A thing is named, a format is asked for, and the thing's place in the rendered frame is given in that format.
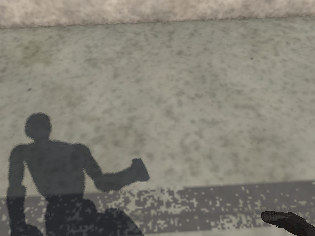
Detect robot right hand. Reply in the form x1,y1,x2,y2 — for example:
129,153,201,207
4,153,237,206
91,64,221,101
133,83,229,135
261,211,315,236

